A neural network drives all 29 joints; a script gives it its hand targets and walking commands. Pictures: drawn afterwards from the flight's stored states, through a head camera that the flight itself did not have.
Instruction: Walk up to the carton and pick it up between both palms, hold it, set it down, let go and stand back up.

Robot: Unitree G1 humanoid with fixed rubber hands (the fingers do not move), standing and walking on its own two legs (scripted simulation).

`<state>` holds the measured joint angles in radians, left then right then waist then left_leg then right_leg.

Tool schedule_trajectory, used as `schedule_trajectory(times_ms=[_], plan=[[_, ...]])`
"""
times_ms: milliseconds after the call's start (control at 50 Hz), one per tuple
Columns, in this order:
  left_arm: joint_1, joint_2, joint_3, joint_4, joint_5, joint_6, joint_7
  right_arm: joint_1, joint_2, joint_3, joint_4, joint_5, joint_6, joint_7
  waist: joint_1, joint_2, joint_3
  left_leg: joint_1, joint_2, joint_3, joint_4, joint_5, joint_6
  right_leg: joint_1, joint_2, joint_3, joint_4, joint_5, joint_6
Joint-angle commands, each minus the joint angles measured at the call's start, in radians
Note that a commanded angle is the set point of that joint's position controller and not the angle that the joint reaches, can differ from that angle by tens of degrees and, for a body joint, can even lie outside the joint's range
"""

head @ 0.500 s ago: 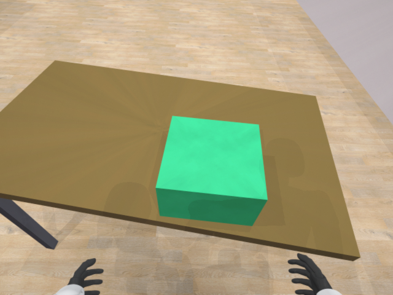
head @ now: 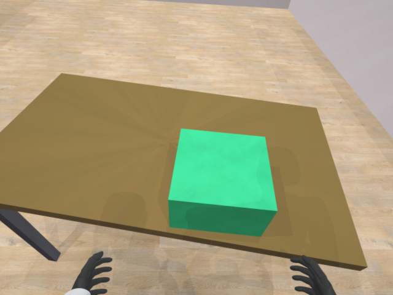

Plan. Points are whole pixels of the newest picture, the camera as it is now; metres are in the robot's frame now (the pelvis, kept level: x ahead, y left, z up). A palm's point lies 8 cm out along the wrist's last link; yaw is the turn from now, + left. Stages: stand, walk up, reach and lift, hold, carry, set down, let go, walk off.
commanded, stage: reach and lift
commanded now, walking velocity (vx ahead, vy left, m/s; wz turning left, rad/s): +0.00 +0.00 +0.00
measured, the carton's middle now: (219, 180) +0.43 -0.04 -0.06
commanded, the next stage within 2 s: none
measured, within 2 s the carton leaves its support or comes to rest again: neither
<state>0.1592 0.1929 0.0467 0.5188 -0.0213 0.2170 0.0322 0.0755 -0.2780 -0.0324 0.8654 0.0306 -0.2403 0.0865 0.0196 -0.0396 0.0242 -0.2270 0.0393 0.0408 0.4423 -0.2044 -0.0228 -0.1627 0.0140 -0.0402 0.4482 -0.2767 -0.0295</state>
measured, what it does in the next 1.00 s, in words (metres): stands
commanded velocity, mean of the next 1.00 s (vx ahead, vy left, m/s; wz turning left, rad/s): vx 0.00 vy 0.00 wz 0.00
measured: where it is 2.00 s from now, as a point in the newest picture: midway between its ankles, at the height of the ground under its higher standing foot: outside the picture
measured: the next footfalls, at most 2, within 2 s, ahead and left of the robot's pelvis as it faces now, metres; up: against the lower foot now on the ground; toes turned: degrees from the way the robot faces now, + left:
none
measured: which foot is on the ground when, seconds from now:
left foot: down 0.00-1.00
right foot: down 0.00-1.00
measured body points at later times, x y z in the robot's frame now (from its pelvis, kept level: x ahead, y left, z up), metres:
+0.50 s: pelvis +0.01 -0.01 +0.00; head +0.01 +0.01 +0.45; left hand +0.19 +0.20 -0.07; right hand +0.19 -0.27 -0.05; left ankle +0.02 +0.13 -0.74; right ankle -0.02 -0.10 -0.74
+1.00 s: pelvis +0.01 +0.00 +0.00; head +0.01 +0.00 +0.45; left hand +0.24 +0.20 -0.04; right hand +0.22 -0.26 -0.04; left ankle +0.02 +0.13 -0.74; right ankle -0.02 -0.10 -0.74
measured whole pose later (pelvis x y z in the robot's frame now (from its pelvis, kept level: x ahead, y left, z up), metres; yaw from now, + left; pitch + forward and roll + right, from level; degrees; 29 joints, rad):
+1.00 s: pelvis +0.01 +0.00 +0.00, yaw -1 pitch -1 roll +0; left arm 0.13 0.16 -0.06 0.64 -0.13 -0.42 0.07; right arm 0.07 -0.27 0.00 0.84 0.26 -0.56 0.09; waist 0.00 -0.01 -0.01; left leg -0.21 0.04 0.04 0.48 -0.25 -0.03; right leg -0.16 0.03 -0.02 0.49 -0.32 -0.04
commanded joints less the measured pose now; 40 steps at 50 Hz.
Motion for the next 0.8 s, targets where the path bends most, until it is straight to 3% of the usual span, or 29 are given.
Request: schedule_trajectory(times_ms=[0, 100, 200, 340, 420, 640, 780], plan=[[-0.100, 0.030, -0.047, -0.157, -0.018, -0.071, 0.044, -0.108, -0.128, -0.066, -0.129, 0.013, -0.025, 0.048, 0.010, 0.046, -0.070, 0.234, -0.018, -0.019, -0.060, 0.084, -0.007, -0.211, 0.015, -0.020, -0.138, -0.017, -0.009], [-0.045, 0.002, -0.071, -0.211, 0.006, -0.115, 0.079, -0.047, -0.170, -0.103, -0.090, 0.040, -0.033, 0.078, 0.000, 0.067, -0.091, 0.269, -0.006, -0.037, -0.079, 0.113, -0.020, -0.170, 0.022, -0.015, -0.148, 0.020, -0.018], [0.013, -0.008, -0.074, -0.211, 0.023, -0.169, 0.089, -0.013, -0.181, -0.101, -0.105, 0.070, -0.058, 0.080, 0.000, 0.035, -0.075, 0.260, -0.015, -0.032, -0.074, 0.164, -0.023, -0.127, 0.025, 0.000, -0.156, 0.077, -0.014], [0.031, -0.013, -0.080, -0.190, -0.012, -0.259, 0.081, 0.003, -0.153, -0.071, -0.219, 0.104, -0.092, 0.068, 0.010, -0.022, -0.059, 0.203, -0.028, -0.014, -0.070, 0.156, -0.005, -0.079, 0.009, 0.028, -0.153, 0.124, 0.001], [0.033, 0.001, -0.060, -0.161, -0.014, -0.320, 0.076, 0.019, -0.134, -0.054, -0.248, 0.120, -0.121, 0.054, 0.020, -0.023, -0.058, 0.182, -0.036, 0.000, -0.061, 0.166, 0.002, -0.051, -0.002, 0.049, -0.141, 0.187, 0.010], [0.014, 0.032, -0.031, -0.114, -0.040, -0.516, 0.030, 0.030, -0.105, 0.001, -0.210, 0.182, -0.253, -0.006, -0.003, -0.005, -0.102, 0.169, -0.053, 0.001, -0.016, 0.240, -0.003, 0.019, -0.013, 0.085, -0.093, 0.416, 0.036], [-0.034, 0.033, -0.053, -0.050, -0.080, -0.619, 0.014, -0.018, -0.111, 0.008, -0.148, 0.215, -0.330, -0.013, -0.020, -0.012, -0.097, 0.168, -0.048, -0.010, 0.007, 0.204, -0.014, -0.026, -0.006, 0.076, -0.070, 0.368, 0.038]])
